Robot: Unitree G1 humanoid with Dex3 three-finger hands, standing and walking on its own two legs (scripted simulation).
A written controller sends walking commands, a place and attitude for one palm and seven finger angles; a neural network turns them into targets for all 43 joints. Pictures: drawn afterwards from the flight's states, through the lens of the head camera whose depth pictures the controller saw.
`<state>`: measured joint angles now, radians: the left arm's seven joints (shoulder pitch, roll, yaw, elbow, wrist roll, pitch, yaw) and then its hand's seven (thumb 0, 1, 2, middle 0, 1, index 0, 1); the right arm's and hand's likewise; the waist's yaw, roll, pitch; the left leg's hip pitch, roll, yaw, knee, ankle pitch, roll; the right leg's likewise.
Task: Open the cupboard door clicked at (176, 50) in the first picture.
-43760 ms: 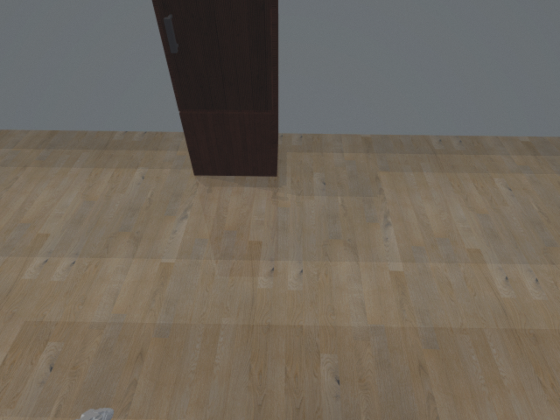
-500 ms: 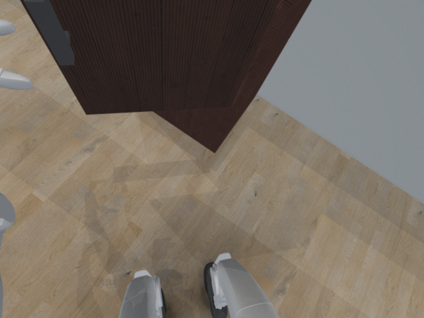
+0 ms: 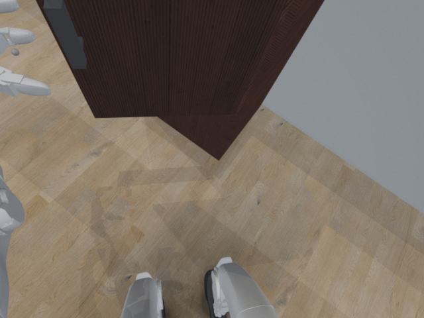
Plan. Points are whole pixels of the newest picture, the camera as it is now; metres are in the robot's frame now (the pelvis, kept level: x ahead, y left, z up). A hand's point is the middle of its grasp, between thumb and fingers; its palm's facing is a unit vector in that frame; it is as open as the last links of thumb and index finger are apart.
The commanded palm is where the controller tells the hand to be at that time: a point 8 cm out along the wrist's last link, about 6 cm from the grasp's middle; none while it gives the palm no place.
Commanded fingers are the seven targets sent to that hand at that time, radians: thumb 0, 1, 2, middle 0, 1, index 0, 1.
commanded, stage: slide the fingers in behind the handle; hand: left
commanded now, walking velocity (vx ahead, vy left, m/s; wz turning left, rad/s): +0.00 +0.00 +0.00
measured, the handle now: (69, 27) +0.60 +0.18 +0.08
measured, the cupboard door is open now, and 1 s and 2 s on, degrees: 42 42 42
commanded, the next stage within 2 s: close the thumb around the handle in 1.68 s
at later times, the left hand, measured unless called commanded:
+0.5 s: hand (39, 48) +0.55 +0.22 +0.08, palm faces +0.00 -1.00 -0.02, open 14.0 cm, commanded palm +0.53 +0.25 +0.08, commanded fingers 0.00 -0.50 0.30 -0.30 -1.20 -0.30 -1.20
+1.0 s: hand (59, 51) +0.55 +0.19 +0.07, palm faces +0.00 -1.00 -0.01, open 14.0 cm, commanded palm +0.54 +0.22 +0.08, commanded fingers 0.00 -0.50 0.30 -0.30 -1.20 -0.30 -1.20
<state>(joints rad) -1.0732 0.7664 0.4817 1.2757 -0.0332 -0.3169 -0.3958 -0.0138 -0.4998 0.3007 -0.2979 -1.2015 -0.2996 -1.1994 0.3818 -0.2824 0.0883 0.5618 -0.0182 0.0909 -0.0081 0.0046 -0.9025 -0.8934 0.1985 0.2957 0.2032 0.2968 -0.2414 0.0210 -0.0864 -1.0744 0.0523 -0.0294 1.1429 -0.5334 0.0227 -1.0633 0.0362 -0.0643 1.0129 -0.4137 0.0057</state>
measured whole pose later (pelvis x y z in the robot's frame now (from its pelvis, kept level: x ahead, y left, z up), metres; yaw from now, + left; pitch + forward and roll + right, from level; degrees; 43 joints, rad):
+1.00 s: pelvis +0.00 +0.00 +0.00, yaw +0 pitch +26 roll -4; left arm -1.06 0.61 0.43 1.24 -0.03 -0.34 -0.25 -0.01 -0.50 0.30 -0.30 -1.20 -0.30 -1.20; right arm 0.41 -0.27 0.07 0.59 -0.04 0.08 0.02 0.01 -0.90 -0.89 0.20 0.30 0.20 0.30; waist -0.24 0.03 -0.10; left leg -1.06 0.05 -0.02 1.13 -0.53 0.02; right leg -1.06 0.03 -0.05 1.02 -0.42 0.01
